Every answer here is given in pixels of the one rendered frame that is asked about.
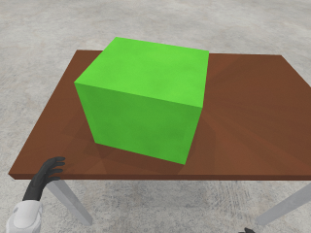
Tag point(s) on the carton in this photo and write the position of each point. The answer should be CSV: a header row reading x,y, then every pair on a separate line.
x,y
145,97

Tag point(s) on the left robot hand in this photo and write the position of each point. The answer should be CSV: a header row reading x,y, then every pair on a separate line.
x,y
39,181

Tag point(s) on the left robot forearm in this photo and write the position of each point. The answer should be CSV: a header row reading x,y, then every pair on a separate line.
x,y
26,217

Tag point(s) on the table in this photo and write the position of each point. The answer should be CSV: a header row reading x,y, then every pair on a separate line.
x,y
255,125

